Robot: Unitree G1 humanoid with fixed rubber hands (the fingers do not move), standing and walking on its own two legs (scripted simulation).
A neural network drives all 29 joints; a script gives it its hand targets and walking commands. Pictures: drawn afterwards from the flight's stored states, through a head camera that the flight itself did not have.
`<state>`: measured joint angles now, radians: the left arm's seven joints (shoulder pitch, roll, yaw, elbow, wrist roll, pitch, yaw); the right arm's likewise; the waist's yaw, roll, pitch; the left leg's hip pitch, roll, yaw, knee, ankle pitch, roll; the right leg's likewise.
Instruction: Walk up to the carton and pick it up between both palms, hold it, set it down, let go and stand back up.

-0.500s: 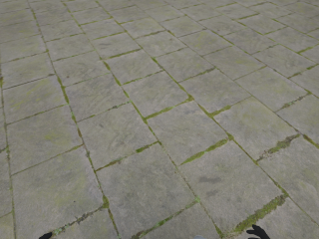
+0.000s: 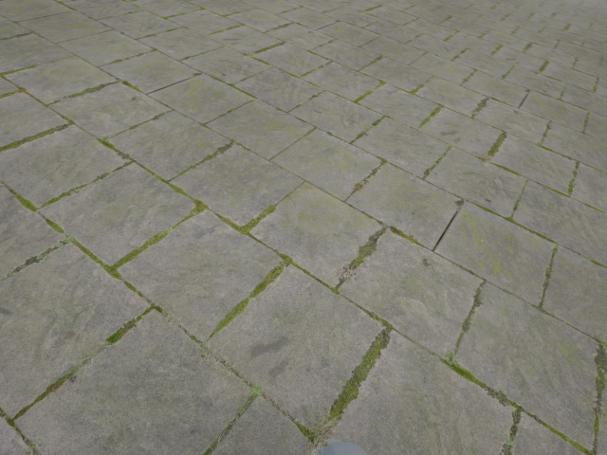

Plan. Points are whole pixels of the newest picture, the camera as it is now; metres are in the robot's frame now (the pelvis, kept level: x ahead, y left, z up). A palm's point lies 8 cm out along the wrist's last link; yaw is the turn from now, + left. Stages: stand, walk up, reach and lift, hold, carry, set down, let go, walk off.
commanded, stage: walk up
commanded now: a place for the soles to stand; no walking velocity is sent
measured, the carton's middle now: out of the picture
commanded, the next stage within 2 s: none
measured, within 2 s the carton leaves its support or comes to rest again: neither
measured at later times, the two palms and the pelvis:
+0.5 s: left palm (249, 399) +0.25 +0.06 -0.09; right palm out of the picture -0.03 -0.42 -0.14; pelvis +0.04 -0.14 +0.00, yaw -29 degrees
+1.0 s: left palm (450, 312) +0.42 -0.29 -0.09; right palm out of the picture -0.13 -0.46 -0.12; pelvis +0.10 -0.30 +0.00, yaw -63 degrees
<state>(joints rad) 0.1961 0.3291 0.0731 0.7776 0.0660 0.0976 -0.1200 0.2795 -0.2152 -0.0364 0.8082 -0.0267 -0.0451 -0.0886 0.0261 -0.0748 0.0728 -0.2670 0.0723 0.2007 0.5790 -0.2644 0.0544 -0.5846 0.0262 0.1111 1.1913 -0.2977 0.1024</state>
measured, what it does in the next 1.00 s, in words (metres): steps to the right, turning right: right foot, then left foot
